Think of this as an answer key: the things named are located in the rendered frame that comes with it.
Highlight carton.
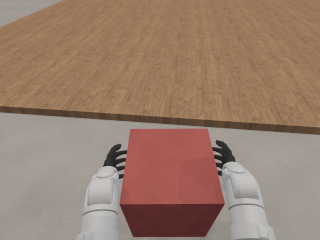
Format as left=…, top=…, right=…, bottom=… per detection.
left=119, top=128, right=225, bottom=237

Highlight right robot forearm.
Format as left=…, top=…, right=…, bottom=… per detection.
left=222, top=161, right=276, bottom=240

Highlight left robot forearm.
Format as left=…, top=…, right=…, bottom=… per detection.
left=76, top=166, right=120, bottom=240

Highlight left robot hand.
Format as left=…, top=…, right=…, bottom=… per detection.
left=103, top=144, right=127, bottom=179

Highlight right robot hand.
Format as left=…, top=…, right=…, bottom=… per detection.
left=212, top=140, right=236, bottom=176

